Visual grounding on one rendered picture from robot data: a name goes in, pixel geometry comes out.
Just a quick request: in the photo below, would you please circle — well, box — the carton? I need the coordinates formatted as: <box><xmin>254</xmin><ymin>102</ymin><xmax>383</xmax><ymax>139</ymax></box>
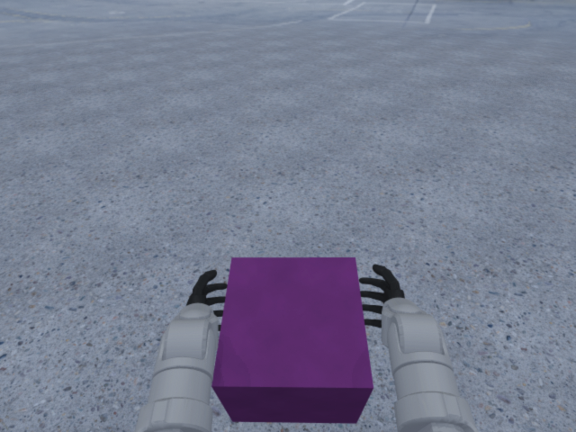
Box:
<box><xmin>211</xmin><ymin>257</ymin><xmax>374</xmax><ymax>424</ymax></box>

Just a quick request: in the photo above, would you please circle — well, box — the left robot forearm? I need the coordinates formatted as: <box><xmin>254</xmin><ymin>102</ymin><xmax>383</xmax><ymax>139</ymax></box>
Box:
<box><xmin>134</xmin><ymin>303</ymin><xmax>219</xmax><ymax>432</ymax></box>

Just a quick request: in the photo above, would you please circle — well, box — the left robot hand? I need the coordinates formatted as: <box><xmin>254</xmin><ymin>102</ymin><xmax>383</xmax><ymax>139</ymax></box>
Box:
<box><xmin>186</xmin><ymin>270</ymin><xmax>228</xmax><ymax>331</ymax></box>

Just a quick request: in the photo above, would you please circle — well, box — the right robot forearm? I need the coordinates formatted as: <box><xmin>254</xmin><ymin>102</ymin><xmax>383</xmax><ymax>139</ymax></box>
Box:
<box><xmin>382</xmin><ymin>298</ymin><xmax>479</xmax><ymax>432</ymax></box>

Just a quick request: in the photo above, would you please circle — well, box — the right robot hand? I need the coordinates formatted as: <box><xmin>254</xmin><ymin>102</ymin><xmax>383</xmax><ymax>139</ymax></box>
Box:
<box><xmin>359</xmin><ymin>265</ymin><xmax>405</xmax><ymax>328</ymax></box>

